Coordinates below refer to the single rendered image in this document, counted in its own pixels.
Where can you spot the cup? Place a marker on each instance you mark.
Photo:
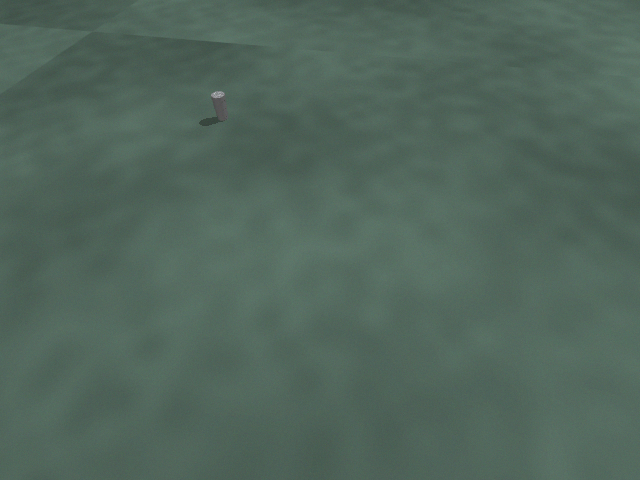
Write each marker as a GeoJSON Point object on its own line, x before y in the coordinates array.
{"type": "Point", "coordinates": [219, 101]}

